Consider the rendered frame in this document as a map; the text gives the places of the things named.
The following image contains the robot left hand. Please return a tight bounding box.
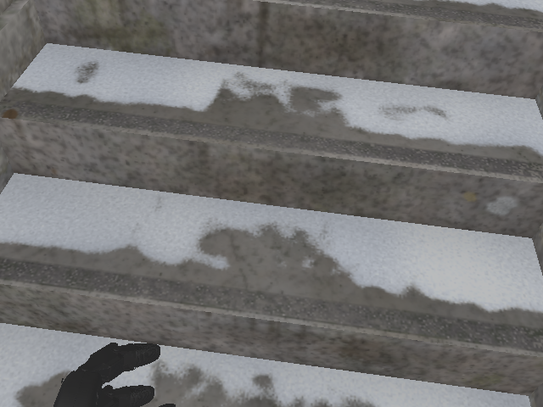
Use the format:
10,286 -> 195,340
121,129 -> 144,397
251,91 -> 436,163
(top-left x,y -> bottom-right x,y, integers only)
53,343 -> 176,407

